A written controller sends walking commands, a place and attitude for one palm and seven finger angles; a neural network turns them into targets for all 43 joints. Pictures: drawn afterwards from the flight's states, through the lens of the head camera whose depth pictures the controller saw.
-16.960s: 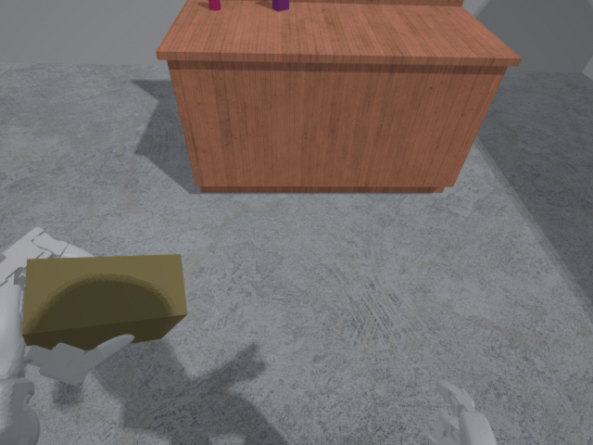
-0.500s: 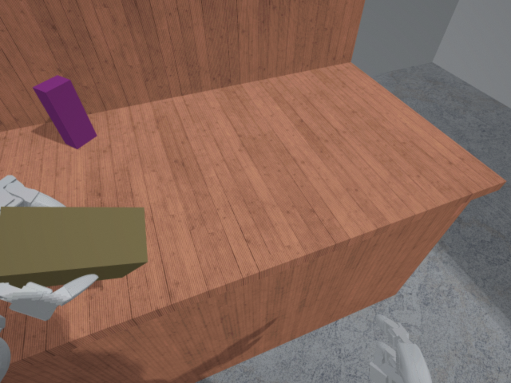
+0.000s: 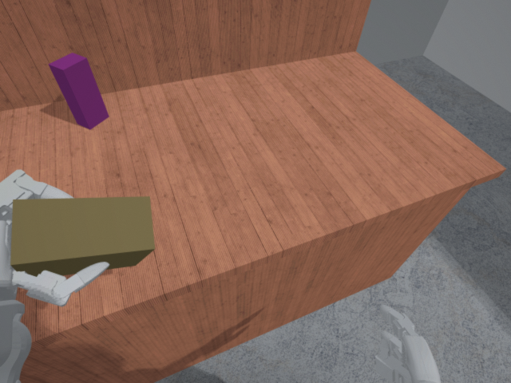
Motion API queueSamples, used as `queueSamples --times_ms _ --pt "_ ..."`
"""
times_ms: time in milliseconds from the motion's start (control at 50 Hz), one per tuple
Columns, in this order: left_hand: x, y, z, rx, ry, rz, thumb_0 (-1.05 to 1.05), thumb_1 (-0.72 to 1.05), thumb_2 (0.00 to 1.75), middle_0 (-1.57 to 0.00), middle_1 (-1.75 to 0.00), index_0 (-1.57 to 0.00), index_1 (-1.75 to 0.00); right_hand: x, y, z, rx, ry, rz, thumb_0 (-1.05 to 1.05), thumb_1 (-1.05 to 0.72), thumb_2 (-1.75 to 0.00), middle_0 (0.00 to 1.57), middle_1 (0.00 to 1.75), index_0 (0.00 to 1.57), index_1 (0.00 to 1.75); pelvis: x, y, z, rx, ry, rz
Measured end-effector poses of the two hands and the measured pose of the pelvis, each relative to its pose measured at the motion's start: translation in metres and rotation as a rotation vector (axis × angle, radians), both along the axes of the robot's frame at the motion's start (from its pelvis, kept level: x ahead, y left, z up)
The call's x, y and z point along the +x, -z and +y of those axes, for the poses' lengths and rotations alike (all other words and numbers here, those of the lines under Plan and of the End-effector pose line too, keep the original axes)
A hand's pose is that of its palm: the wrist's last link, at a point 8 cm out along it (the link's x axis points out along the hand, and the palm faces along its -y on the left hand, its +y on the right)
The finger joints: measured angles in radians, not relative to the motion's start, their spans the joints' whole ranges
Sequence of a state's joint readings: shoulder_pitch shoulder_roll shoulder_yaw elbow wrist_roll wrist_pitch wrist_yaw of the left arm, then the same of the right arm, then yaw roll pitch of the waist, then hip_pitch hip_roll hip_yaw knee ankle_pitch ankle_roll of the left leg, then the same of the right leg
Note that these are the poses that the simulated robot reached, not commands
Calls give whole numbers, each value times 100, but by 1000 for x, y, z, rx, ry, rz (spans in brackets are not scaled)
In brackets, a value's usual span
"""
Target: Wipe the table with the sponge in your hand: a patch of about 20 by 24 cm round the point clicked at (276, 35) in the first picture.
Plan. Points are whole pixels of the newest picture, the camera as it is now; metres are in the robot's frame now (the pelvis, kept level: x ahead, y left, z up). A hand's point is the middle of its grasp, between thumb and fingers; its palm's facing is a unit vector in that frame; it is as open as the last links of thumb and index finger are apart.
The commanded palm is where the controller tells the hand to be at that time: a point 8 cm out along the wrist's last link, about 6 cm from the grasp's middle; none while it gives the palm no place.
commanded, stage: come to a stop and stand still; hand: left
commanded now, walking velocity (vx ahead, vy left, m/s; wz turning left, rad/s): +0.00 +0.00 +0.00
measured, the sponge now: (106, 237) +0.25 +0.21 +0.14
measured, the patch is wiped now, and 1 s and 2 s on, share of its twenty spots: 0.00 0.00 0.00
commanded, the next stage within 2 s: look again from close up in 1.44 s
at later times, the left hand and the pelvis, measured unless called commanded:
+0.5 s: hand out of the picture +0.13 +0.30 +0.16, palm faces +0.49 -0.80 -0.35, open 10.2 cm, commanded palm +0.07 +0.32 +0.18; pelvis -0.06 +0.03 +0.00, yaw +7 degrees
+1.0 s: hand out of the picture +0.05 +0.31 +0.18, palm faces +0.47 -0.79 -0.39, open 10.2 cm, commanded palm +0.01 +0.33 +0.18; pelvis -0.14 +0.04 -0.01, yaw +3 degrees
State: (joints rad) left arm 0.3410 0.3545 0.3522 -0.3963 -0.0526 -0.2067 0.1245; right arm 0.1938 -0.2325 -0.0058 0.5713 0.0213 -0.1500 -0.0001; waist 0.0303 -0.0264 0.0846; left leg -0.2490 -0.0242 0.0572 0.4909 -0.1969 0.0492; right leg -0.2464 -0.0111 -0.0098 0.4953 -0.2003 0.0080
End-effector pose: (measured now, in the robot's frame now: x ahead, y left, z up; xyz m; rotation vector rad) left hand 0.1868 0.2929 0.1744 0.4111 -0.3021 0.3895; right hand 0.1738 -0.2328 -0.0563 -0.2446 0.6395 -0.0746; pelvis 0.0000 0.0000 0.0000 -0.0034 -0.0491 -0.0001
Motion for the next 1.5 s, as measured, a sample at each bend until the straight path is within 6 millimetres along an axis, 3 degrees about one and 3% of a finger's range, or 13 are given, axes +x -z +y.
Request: queueSamples --times_ms 60,100,240,380,500,620,780,980,1140,1260,1380,1440,1500 --pt "-14 15 -12 -20 105 38 -1 -52 102 -72 -134 -74 -132 -16 -3 14 -8 9 -5 1 -91 -90 20 30 20 30 -8 2 10 0 -4 -13" --pt "-24 16 -7 8 126 37 -1 -52 102 -72 -133 -74 -132 -26 -4 23 -12 7 0 1 -91 -90 20 30 20 30 -14 2 14 -6 -11 -20" --pt "-56 -13 44 99 -30 -92 -1 -52 102 -72 -133 -74 -132 -46 2 54 5 -62 22 1 -91 -90 20 30 20 30 -34 2 24 -35 -37 -38" --pt "-77 -17 41 44 -56 -110 -1 -52 102 -72 -133 -74 -132 -49 4 71 47 -110 12 1 -91 -90 21 30 20 30 -46 -1 32 -29 -67 -46" --pt "-98 0 40 38 -71 -23 -1 -52 102 -72 -133 -74 -132 -47 3 69 28 -137 8 1 -91 -90 21 30 20 30 -58 2 26 -18 -123 -51" --pt "-125 3 48 47 -72 -80 -1 -52 102 -72 -133 -74 -132 -51 4 58 -49 -122 -21 1 -91 -90 21 30 20 30 -75 17 33 -41 -88 -67" --pt "-128 -7 56 8 -64 -110 -1 -52 102 -72 -133 -74 -132 -92 7 65 2 -81 12 1 -91 -90 20 30 20 30 -101 10 37 -37 -101 -80" --pt "-181 -24 48 130 -23 -51 -1 -52 102 -72 -133 -74 -132 -136 22 74 56 -77 70 1 -91 -90 21 30 20 30 -136 8 44 -15 -67 -41" --pt "-176 8 69 -15 -50 -6 -1 -52 102 -72 -133 -74 -132 -170 6 67 -44 -18 29 1 -91 -90 21 30 20 30 -151 4 62 22 -41 41" --pt "-173 -2 66 74 36 -7 -1 -52 102 -72 -133 -74 -132 -191 10 71 -18 71 11 1 -91 -90 20 30 20 30 -163 7 71 56 -22 -8" --pt "-188 -30 65 255 23 -21 -1 -52 102 -72 -133 -74 -132 -205 38 75 58 40 89 1 -91 -90 20 30 20 30 -164 15 64 14 -44 -2" --pt "-195 -17 71 236 -13 9 -1 -52 102 -72 -133 -74 -132 -206 57 71 56 41 142 1 -91 -90 21 30 20 30 -168 24 63 -4 -55 -14" --pt "-197 4 77 119 -52 45 -1 -52 102 -72 -133 -74 -132 -207 56 69 35 31 184 1 -91 -90 21 30 20 30 -168 20 63 2 -48 -1"
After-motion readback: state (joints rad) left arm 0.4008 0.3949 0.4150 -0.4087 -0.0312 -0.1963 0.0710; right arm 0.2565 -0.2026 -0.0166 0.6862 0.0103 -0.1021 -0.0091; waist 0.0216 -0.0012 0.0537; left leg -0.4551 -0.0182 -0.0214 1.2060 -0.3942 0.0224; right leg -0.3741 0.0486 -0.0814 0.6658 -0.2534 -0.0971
